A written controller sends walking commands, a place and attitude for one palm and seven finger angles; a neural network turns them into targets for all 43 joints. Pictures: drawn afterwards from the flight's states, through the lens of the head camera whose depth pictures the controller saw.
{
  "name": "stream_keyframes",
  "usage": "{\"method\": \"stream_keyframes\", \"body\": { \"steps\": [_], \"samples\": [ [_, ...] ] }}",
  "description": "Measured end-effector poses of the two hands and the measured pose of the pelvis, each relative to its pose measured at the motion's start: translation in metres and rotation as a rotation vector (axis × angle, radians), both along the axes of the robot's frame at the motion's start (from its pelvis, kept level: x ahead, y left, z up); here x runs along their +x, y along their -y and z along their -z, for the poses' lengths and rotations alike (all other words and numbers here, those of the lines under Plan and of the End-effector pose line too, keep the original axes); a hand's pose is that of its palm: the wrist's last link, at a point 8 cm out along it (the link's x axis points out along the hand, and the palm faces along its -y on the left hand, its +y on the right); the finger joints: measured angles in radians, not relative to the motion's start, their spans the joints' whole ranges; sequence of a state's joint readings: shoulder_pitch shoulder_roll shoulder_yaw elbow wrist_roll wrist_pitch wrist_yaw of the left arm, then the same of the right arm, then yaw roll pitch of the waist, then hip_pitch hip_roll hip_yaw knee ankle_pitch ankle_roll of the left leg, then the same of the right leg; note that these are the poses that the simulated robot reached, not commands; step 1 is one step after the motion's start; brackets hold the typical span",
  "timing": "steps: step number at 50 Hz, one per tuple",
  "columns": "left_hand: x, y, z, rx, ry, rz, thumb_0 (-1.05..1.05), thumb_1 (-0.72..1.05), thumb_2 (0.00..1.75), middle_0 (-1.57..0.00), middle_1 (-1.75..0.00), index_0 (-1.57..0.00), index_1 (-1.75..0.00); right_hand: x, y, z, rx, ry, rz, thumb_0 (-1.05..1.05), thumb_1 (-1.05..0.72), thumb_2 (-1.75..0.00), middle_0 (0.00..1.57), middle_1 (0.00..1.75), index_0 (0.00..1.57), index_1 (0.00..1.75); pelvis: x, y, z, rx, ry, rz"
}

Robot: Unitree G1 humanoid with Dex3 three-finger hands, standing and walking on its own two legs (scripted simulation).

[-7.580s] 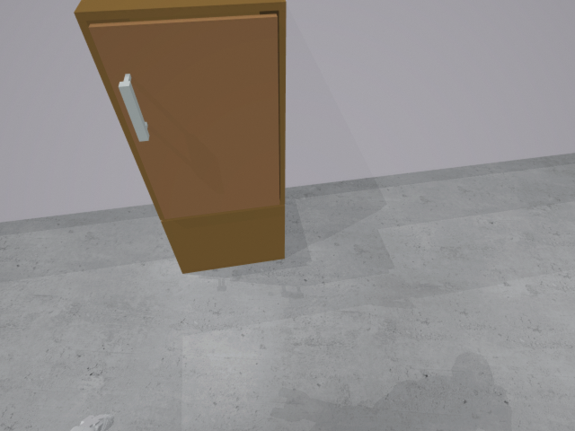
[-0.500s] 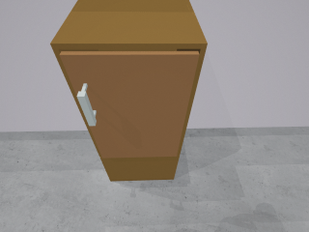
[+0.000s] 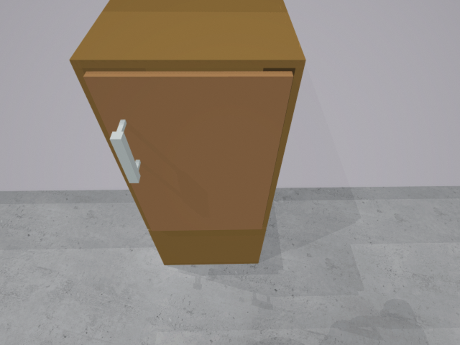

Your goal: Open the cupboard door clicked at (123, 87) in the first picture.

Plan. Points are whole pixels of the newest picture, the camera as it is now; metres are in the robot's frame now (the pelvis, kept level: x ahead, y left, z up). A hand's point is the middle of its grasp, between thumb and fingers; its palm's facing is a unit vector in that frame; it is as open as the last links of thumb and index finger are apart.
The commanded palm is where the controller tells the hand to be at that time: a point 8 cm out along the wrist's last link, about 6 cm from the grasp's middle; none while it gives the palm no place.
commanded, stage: come to a stop and stand still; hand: left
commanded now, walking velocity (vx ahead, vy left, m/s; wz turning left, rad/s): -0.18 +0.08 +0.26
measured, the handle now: (128, 152) +0.48 +0.26 +0.02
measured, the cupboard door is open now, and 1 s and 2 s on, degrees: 0 0 0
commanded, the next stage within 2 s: look again from close up in 1.36 s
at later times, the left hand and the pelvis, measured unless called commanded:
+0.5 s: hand out of the picture -0.04 +0.23 -0.17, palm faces +0.05 -0.97 -0.25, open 7.4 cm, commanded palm none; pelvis -0.06 +0.03 -0.01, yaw +1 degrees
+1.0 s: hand out of the picture -0.02 +0.22 -0.18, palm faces +0.06 -0.98 -0.19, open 7.3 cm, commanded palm none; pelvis -0.02 +0.05 +0.00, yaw +2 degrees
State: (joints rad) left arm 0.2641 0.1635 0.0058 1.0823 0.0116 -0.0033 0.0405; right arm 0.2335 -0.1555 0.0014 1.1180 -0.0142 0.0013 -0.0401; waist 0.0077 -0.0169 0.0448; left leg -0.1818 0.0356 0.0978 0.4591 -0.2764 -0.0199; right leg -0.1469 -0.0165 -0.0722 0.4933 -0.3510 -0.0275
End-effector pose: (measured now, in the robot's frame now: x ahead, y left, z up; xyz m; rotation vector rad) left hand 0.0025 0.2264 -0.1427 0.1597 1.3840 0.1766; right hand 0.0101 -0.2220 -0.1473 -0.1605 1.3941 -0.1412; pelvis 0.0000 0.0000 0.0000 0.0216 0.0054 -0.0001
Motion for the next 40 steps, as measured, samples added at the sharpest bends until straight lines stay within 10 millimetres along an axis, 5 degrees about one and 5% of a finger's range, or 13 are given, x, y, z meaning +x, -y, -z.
{"method": "stream_keyframes", "body": {
  "steps": [7, 13, 18, 27, 33, 40],
  "samples": [
    [-0.009, -0.016, 0.000, 0.037, 0.068, 0.010, 0.00, 0.91, 0.90, -0.20, -0.30, -0.20, -0.30, 0.017, 0.001, 0.003, -0.006, 0.096, -0.009, 0.01, -0.91, -0.90, 0.20, 0.30, 0.20, 0.30, -0.024, -0.011, 0.007, -0.020, 0.009, -0.008],
    [-0.021, -0.043, 0.009, 0.034, 0.104, 0.009, 0.00, 0.91, 0.90, -0.20, -0.30, -0.20, -0.30, 0.034, -0.021, -0.002, -0.013, 0.250, -0.064, 0.01, -0.91, -0.90, 0.20, 0.30, 0.19, 0.30, -0.039, -0.031, 0.016, -0.032, 0.053, -0.018],
    [-0.028, -0.055, 0.001, 0.036, 0.119, 0.019, 0.00, 0.91, 0.90, -0.20, -0.30, -0.20, -0.30, 0.017, -0.035, -0.004, 0.006, 0.256, -0.075, 0.01, -0.91, -0.90, 0.20, 0.30, 0.20, 0.30, -0.052, -0.038, 0.012, -0.024, 0.054, -0.020],
    [-0.060, -0.043, -0.005, 0.037, 0.105, 0.003, 0.00, 0.91, 0.90, -0.20, -0.30, -0.20, -0.30, -0.032, -0.018, 0.006, 0.007, 0.142, -0.047, 0.01, -0.91, -0.90, 0.20, 0.30, 0.20, 0.30, -0.065, -0.031, 0.011, -0.019, 0.026, -0.020],
    [-0.097, -0.027, -0.005, -0.017, -0.006, -0.040, 0.00, 0.91, 0.90, -0.20, -0.30, -0.20, -0.30, -0.048, -0.016, -0.005, 0.000, 0.075, -0.024, 0.01, -0.91, -0.90, 0.20, 0.30, 0.20, 0.30, -0.060, -0.033, 0.000, -0.035, 0.005, -0.036],
    [-0.094, -0.031, 0.012, -0.074, -0.062, -0.066, 0.00, 0.91, 0.90, -0.20, -0.30, -0.20, -0.30, -0.055, -0.038, -0.006, -0.026, 0.026, -0.039, 0.01, -0.91, -0.90, 0.20, 0.30, 0.19, 0.30, -0.046, -0.047, 0.007, -0.036, -0.010, -0.047]
  ]
}}
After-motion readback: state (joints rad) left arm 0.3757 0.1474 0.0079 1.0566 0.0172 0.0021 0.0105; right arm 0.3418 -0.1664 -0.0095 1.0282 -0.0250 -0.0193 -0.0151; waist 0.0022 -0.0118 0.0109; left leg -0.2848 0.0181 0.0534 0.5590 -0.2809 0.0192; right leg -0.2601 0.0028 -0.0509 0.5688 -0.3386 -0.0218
